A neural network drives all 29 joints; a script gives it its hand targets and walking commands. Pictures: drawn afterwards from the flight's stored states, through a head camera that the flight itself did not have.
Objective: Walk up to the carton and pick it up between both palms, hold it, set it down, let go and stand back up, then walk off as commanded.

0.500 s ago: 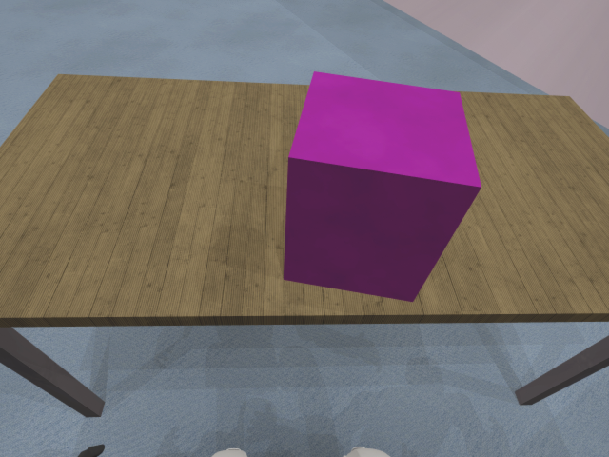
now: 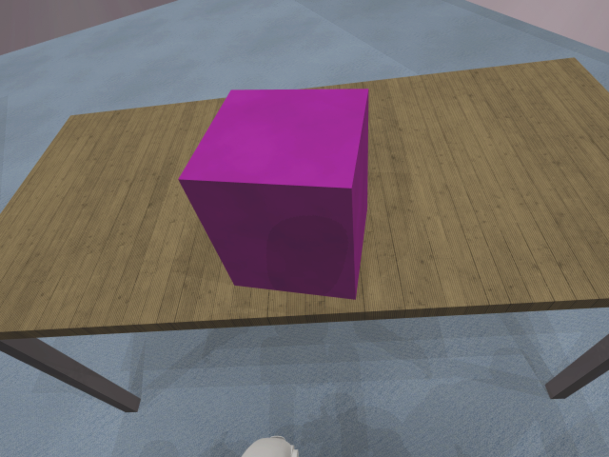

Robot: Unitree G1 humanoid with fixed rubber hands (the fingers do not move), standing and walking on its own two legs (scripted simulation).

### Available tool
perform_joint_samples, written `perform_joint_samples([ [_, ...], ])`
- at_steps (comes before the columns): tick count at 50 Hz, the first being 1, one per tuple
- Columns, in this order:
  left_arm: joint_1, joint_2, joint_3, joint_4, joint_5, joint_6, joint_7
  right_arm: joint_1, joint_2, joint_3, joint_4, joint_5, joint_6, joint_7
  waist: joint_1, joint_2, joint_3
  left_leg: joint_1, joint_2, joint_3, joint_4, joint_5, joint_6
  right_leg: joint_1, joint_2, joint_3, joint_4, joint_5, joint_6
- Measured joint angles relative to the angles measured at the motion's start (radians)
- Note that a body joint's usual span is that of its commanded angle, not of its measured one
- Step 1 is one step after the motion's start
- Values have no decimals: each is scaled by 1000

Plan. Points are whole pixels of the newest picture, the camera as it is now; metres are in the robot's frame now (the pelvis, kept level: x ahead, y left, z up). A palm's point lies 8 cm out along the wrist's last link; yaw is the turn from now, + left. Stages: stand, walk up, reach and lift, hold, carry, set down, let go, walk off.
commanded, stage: walk up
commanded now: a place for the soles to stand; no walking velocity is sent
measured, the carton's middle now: (294, 197) +0.49 +0.05 +0.06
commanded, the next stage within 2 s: reach and lift in 1.70 s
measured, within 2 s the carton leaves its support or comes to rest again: neither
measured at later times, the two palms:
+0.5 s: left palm out of the picture +0.05 +0.37 -0.11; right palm out of the picture +0.07 -0.29 -0.08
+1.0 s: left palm out of the picture +0.05 +0.37 -0.10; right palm out of the picture +0.07 -0.29 -0.10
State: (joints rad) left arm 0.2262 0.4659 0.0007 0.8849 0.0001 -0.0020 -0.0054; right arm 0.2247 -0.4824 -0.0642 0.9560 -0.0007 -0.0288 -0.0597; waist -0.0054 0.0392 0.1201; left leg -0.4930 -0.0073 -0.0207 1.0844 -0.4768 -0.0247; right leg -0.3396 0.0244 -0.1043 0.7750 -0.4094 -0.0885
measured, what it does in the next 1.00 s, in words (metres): steps on the spot: left foot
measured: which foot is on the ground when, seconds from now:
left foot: up 0.00-0.36, down 0.38-1.00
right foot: down 0.00-1.00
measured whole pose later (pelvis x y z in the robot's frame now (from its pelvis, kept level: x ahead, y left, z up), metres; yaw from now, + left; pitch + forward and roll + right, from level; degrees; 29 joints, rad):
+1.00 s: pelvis +0.00 +0.04 +0.00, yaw +4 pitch -2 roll -1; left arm 0.21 0.46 0.00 0.95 0.00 -0.01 -0.01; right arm 0.22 -0.41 -0.06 0.98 0.00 -0.04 -0.03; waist -0.01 0.01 0.05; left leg -0.43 0.01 -0.01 0.78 -0.29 0.02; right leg -0.32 0.02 -0.17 0.75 -0.40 -0.09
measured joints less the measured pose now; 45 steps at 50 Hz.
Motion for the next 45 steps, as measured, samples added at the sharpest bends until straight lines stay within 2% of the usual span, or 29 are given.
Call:
perform_joint_samples([
  [5, 0, -1, 0, 0, 0, -1, 7, 0, 27, 0, 0, 0, 9, 2, 0, 17, -2, 0, 0, -5, -27, 2, 0, 6, 0, -19, 0, 0, -4],
  [16, 0, -6, 0, 0, 0, -1, 13, 0, 41, 0, 11, 0, 21, 11, 0, 1, -38, 13, 6, -6, -130, 1, 0, 11, 0, -67, 0, 6, -18],
  [19, -1, -7, 0, 0, 0, -1, 13, 1, 44, 0, 23, 0, 10, 16, -1, -12, -54, 49, 18, -7, -244, 12, 1, 10, 1, -80, 0, 6, -16],
  [21, -3, -7, 0, 0, 0, -1, 13, 0, 51, 0, 26, 0, -7, 16, 0, -28, -59, 58, 18, -5, -292, 168, 13, 12, -1, -79, 0, 8, -9],
  [22, -3, -7, 0, 1, 0, -1, 12, 0, 57, 0, 26, 0, -15, 16, 0, -41, -63, 59, 17, 1, -293, 190, 23, 12, -2, -74, 0, 5, -4],
  [26, -24, -7, 0, 1, 0, 3, 7, 0, 65, 0, 28, 0, -27, 16, 0, -74, -71, 61, 17, 4, -293, 172, 47, 12, -2, -69, 13, -89, 0],
  [32, -25, -7, 0, 20, 0, 8, -6, 0, 66, 0, 28, 0, -26, 16, 0, -104, -71, 61, 17, 5, -293, 173, 49, 12, -2, -66, 15, -90, 0],
  [35, -22, -7, 0, 39, 0, 8, -9, 0, 66, 0, 27, 0, -21, 16, 0, -104, -72, 62, 17, 5, -293, 173, 50, 12, -2, -66, 13, -67, 0],
  [38, -9, -7, 0, 57, 0, 7, -9, 0, 68, 0, 26, 0, -11, 19, 0, -98, -78, 62, 17, 6, -293, 173, 47, 17, -2, -66, -14, 39, 0],
  [45, -4, -7, 0, 68, 0, -6, -9, 0, 67, 0, 26, 0, -3, 27, 0, -54, -76, 62, 14, 6, -290, 120, 47, 19, -3, -63, -20, 17, 0],
])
